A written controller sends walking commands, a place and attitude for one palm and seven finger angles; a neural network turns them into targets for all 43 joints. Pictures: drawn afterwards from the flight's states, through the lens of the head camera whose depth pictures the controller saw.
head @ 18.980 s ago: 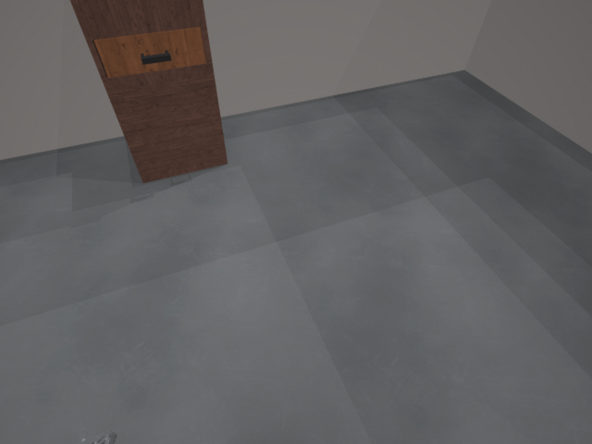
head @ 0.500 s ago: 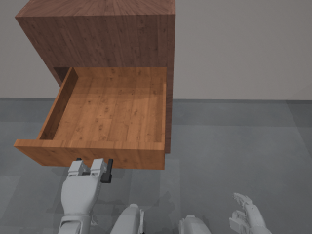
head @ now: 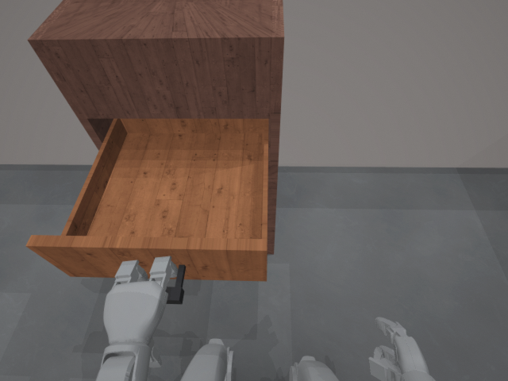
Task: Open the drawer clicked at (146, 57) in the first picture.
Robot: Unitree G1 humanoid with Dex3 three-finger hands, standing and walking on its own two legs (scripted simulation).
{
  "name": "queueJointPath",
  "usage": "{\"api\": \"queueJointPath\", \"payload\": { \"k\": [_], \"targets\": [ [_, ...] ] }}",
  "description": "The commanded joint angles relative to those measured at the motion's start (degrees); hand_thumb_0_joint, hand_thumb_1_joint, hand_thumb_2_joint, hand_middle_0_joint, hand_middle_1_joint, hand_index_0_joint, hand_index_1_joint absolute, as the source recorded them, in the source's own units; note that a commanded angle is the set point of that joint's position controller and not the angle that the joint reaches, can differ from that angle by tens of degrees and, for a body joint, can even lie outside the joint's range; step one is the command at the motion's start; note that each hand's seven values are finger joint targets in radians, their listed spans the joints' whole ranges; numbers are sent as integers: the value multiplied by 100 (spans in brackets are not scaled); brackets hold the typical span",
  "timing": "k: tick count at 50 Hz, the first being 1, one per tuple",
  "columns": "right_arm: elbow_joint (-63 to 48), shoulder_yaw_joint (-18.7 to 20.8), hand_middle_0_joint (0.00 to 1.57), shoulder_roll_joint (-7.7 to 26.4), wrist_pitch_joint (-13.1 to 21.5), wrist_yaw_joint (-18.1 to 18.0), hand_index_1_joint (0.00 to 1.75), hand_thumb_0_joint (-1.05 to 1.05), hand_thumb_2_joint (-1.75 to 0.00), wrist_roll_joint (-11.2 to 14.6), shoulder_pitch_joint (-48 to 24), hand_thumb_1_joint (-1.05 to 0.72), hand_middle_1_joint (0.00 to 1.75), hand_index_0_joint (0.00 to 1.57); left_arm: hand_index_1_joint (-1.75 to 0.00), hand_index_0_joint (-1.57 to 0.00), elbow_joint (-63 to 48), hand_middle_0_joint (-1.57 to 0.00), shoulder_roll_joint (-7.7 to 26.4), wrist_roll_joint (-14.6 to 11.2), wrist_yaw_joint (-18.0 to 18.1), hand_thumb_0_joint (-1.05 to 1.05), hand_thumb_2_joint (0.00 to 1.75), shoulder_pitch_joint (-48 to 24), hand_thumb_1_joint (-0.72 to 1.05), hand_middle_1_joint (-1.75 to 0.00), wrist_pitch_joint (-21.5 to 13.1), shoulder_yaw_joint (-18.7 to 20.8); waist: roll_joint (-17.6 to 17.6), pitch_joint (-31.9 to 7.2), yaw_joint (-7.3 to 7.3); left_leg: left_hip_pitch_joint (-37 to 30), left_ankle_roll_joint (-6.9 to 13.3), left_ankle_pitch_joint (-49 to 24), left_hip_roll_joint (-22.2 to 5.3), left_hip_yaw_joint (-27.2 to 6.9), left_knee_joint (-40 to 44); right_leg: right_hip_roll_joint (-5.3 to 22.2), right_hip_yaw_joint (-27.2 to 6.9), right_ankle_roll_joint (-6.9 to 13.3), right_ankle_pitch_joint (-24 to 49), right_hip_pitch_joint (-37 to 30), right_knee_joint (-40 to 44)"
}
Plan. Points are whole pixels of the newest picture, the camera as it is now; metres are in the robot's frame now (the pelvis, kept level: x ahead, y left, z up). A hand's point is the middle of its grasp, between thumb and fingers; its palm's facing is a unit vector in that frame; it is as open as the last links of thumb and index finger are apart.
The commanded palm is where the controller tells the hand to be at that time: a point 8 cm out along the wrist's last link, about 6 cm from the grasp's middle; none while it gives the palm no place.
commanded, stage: lift the hand off the handle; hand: left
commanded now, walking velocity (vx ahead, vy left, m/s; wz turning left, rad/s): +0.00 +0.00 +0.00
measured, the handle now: (152, 282) +0.28 +0.20 -0.05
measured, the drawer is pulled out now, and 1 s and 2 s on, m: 0.30 0.30 0.30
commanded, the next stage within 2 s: draw the hand back to the body in 2.00 s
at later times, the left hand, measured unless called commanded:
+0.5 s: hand (131, 308) +0.23 +0.21 -0.01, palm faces -0.01 -0.11 -0.99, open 13.8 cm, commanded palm +0.21 +0.20 +0.04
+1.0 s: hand (130, 299) +0.23 +0.20 +0.03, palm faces +0.03 -0.13 -0.99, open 13.8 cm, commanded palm +0.21 +0.20 +0.08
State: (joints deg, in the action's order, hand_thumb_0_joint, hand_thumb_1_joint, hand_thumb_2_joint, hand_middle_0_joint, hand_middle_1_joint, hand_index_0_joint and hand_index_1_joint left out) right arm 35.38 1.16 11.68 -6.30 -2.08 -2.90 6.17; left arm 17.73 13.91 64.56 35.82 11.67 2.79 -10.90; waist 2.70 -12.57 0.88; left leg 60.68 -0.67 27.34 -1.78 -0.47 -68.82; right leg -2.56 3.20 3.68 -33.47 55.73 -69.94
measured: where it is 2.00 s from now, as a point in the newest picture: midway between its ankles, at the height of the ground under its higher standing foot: outside the picture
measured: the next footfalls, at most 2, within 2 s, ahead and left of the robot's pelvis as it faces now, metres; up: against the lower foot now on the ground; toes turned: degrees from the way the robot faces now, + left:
none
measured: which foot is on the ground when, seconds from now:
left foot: down 0.00-1.00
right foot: down 0.00-1.00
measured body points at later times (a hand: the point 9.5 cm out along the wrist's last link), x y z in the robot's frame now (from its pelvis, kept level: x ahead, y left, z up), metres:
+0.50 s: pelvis +0.02 +0.01 +0.02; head +0.06 -0.02 +0.47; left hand +0.23 +0.21 +0.04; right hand +0.21 -0.22 -0.09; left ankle +0.05 +0.13 -0.63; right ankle +0.00 -0.08 -0.63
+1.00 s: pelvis +0.02 +0.01 +0.04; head +0.05 -0.02 +0.49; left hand +0.23 +0.20 +0.08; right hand +0.22 -0.21 -0.06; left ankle +0.05 +0.13 -0.63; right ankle +0.00 -0.08 -0.63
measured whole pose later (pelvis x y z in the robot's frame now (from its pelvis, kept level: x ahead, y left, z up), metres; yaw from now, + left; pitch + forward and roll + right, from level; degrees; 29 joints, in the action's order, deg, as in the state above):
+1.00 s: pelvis +0.02 +0.01 +0.04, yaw +0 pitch +13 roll +0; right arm 30.7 0.3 12.7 -8.7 1.2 -2.1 8.1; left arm 3.1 15.6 62.3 30.1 20.5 5.2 -12.2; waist 3.5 -10.6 2.1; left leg 45.2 -0.2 25.0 -1.1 0.4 -57.4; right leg -2.2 2.0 2.9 -30.5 40.4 -58.1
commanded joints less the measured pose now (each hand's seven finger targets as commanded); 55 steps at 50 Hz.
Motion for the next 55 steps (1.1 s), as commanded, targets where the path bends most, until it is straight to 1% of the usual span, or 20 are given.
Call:
{"api": "queueJointPath", "payload": {
  "k": [1,2,8,9,14,17,18,21,24,27,31,34,40,42,45,47,48,49,54,55],
  "targets": [
    [-884,241,20,619,228,16,30,0,-90,-39,-452,-90,30,20,-120,-30,-1386,-30,763,15,405,0,30,-431,-50,-120,97,622,-24,-1418,17,-1716,295,-926,305,95,714,29,-346,-94,1647,-626,1411],
    [-889,242,20,613,214,27,30,0,-90,-46,-459,-90,30,20,-120,-30,-1384,-30,749,14,400,0,30,-397,-50,-120,99,605,-191,-1439,19,-1713,302,-920,303,115,707,40,-356,-124,1675,-674,1434],
    [-970,266,20,656,188,51,30,0,-90,-30,-409,-90,30,20,-120,-30,-1594,-30,801,-2,357,0,30,-272,-50,-120,180,625,-189,-1391,34,-1929,298,-1040,308,110,861,27,-319,-107,1842,-837,1509],
    [-990,250,20,649,178,69,30,0,-90,-28,-466,-90,30,20,-120,-30,-1704,-30,794,-8,345,0,30,-216,-50,-120,175,593,-55,-1442,72,-2000,290,-1088,311,125,889,32,-326,-106,1874,-854,1521],
    [-1051,228,20,648,146,103,30,0,-90,-17,-468,-90,30,20,-120,-30,-1790,-30,822,-53,260,0,30,140,-50,-120,198,612,-146,-1334,75,-2080,285,-1201,315,144,962,33,-340,-118,2134,-1042,1602],
    [-1083,202,20,662,134,124,30,0,-90,2,-476,-90,30,20,-120,-30,-1716,-30,739,-108,151,0,30,294,-50,-120,253,522,-339,-1157,30,-2093,288,-1169,312,125,1045,24,-332,-137,2133,-1088,1688],
    [-1097,215,20,679,134,130,30,0,-90,15,-436,-90,30,20,-120,-30,-1736,-30,603,-118,95,0,30,236,-50,-120,272,341,-300,-996,-35,-2116,296,-1132,307,98,1102,24,-291,-126,2079,-1057,1735],
    [-1197,204,20,688,128,159,30,0,-90,44,-402,-90,30,20,-120,-30,-1992,-30,452,-215,-84,0,30,173,-50,-120,292,55,-250,-1005,-82,-2331,327,-1120,306,69,1237,34,-250,-117,1906,-1102,1879],
    [-1215,181,20,671,107,163,30,0,-90,26,-378,-90,30,20,-120,-30,-2107,-30,644,-189,-181,0,30,144,-50,-120,162,180,-403,-998,-38,-2401,331,-1166,302,64,1256,43,-254,-142,1956,-1126,1900],
    [-1251,158,20,645,93,197,30,0,-90,2,-425,-90,30,20,-120,-30,-2169,-30,762,-84,-146,0,30,261,-50,-120,39,315,-188,-997,36,-2470,297,-1236,302,78,1257,36,-250,-116,1968,-1072,1845],
    [-1270,182,20,642,75,225,30,0,-90,7,-418,-90,30,20,-120,-30,-2098,-30,849,-60,-29,0,30,384,-50,-120,87,535,-246,-935,72,-2416,278,-1209,308,71,1299,10,-231,-96,1986,-1211,1865],
    [-1298,186,20,636,45,253,30,0,-90,17,-481,-90,30,20,-120,-30,-2361,-30,753,-96,-30,0,30,246,-50,-120,178,404,-133,-1086,79,-2602,275,-1295,312,89,1359,7,-262,-106,2057,-1288,1908],
    [-1392,170,20,636,36,250,30,0,-90,88,-446,-90,30,20,-120,-30,-2512,-30,606,-237,-290,0,30,397,-50,-120,319,86,-271,-796,19,-2807,314,-1316,299,53,1612,3,-206,-116,2008,-1473,2151],
    [-1393,133,20,634,40,253,30,0,-90,68,-467,-90,30,20,-120,-30,-2555,-30,772,-229,-333,0,30,384,-50,-120,272,247,-385,-872,64,-2809,311,-1329,301,84,1626,25,-278,-138,2085,-1548,2189],
    [-1392,145,20,621,49,272,30,0,-90,79,-444,-90,30,20,-120,-30,-2504,-30,730,-177,-344,0,30,505,-50,-120,218,210,-260,-630,66,-2827,302,-1297,311,92,1683,22,-258,-121,2061,-1546,2246],
    [-1392,118,20,618,52,284,30,0,-90,77,-499,-90,30,20,-120,-30,-2544,-30,935,-195,-320,0,30,596,-50,-120,203,468,-270,-805,162,-2839,281,-1303,318,127,1721,25,-316,-125,2094,-1696,2256],
    [-1381,146,20,630,48,267,30,0,-90,88,-471,-90,30,20,-120,-30,-2548,-30,893,-183,-313,0,30,517,-50,-120,208,450,-202,-636,101,-2843,281,-1282,311,113,1751,11,-302,-109,2105,-1661,2279],
    [-1396,131,20,625,38,291,30,0,-90,71,-512,-90,30,20,-120,-30,-2654,-30,897,-182,-311,0,30,452,-50,-120,208,440,-111,-714,147,-2884,265,-1271,320,121,1776,17,-315,-110,2007,-1649,2287],
    [-1409,154,20,642,60,285,30,0,-90,96,-500,-90,30,20,-120,-30,-2814,-30,804,-311,-420,0,30,407,-50,-120,279,306,-259,-711,74,-3062,304,-1331,317,138,1873,46,-343,-140,2131,-1825,2469],
    [-1414,167,20,636,71,274,30,0,-90,117,-501,-90,30,20,-120,-30,-2744,-30,772,-320,-469,0,30,491,-50,-120,287,266,-253,-502,58,-3033,306,-1298,321,130,1916,40,-334,-136,2120,-1820,2511]
  ]
}}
